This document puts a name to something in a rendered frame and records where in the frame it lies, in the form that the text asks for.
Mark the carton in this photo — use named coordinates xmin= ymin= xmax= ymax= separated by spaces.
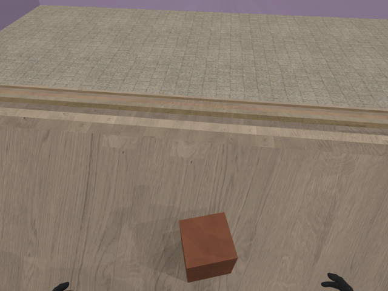
xmin=179 ymin=212 xmax=238 ymax=283

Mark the robot right hand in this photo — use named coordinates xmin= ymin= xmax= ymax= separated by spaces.
xmin=321 ymin=273 xmax=353 ymax=291

